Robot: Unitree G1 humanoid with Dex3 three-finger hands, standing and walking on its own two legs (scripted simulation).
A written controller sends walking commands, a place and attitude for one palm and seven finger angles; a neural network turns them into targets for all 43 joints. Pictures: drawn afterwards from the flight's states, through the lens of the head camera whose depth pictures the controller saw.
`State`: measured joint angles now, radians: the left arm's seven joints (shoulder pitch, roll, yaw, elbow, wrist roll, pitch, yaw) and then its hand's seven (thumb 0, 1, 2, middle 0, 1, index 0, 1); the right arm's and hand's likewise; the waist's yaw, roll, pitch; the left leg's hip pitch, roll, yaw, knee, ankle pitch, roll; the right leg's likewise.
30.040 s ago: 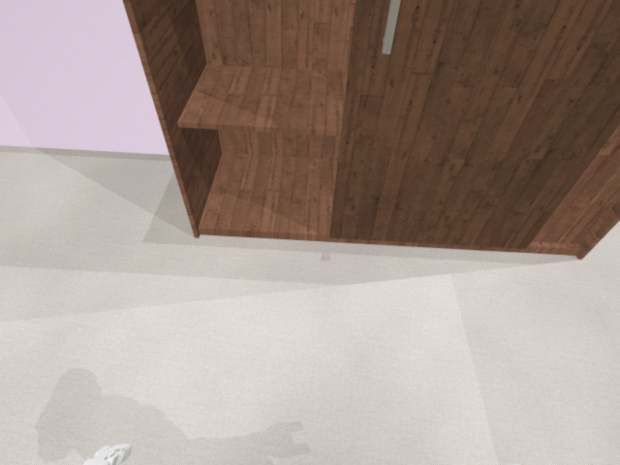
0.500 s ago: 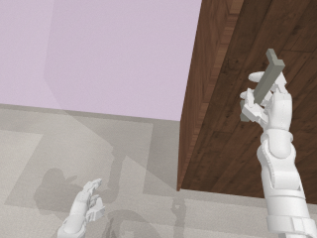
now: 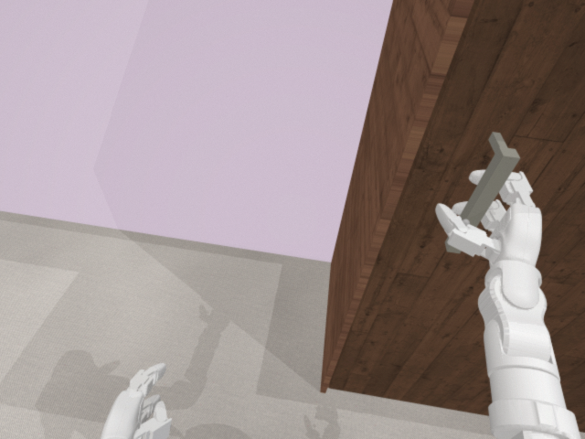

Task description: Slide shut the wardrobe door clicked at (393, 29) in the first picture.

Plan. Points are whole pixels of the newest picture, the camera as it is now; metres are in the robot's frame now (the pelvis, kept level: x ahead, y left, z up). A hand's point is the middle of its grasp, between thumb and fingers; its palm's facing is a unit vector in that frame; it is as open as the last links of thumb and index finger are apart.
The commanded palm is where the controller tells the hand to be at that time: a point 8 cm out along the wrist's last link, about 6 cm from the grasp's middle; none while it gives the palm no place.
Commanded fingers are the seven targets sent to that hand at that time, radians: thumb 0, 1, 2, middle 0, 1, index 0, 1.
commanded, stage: loosen the grip on the handle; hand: right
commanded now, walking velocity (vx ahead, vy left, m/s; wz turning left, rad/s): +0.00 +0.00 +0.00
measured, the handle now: (473, 196) +0.42 -0.22 +0.16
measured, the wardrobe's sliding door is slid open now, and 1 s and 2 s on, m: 0.00 0.00 0.00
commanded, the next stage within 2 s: slip the hand off the handle in 0.36 s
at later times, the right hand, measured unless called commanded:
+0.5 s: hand (473, 231) +0.37 -0.21 +0.14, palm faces +0.29 +0.95 -0.09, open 14.6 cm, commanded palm +0.34 -0.26 +0.14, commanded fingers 0.00 0.55 -0.20 0.25 1.15 0.25 1.15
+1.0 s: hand (514, 241) +0.37 -0.27 +0.13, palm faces +0.32 +0.94 -0.12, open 14.7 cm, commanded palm +0.33 -0.32 +0.14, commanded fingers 0.00 0.55 -0.20 0.25 1.15 0.25 1.15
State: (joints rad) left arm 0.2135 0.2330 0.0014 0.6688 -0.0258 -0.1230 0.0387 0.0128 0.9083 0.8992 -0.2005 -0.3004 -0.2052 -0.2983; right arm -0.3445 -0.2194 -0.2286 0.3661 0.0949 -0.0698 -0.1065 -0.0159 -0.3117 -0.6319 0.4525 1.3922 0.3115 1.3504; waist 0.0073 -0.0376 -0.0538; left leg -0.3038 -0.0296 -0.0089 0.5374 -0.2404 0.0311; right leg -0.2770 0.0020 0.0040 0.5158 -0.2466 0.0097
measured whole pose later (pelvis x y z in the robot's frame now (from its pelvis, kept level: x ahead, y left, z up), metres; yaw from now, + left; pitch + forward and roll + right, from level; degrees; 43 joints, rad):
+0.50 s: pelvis +0.02 -0.02 -0.01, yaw +0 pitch +3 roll +0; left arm 0.24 0.24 -0.01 0.67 -0.01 -0.15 0.06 0.01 0.91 0.90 -0.20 -0.30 -0.20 -0.30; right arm -0.24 -0.22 -0.17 0.24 0.06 -0.15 -0.14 -0.01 0.54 -0.20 0.31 1.20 0.26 1.17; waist -0.01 -0.01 -0.06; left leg -0.35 -0.01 -0.02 0.60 -0.29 0.01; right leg -0.33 0.02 0.00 0.60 -0.31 -0.02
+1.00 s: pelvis +0.02 -0.02 -0.01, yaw -1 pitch +3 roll +1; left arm 0.25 0.23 -0.03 0.67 -0.02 -0.10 0.08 0.01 0.91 0.90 -0.20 -0.30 -0.21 -0.30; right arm -0.26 -0.32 -0.29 0.33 0.11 -0.15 -0.01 -0.01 0.55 -0.20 0.28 1.16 0.25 1.15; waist -0.01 -0.02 -0.07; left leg -0.37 -0.01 0.00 0.62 -0.31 0.00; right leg -0.37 0.02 0.01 0.65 -0.33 -0.02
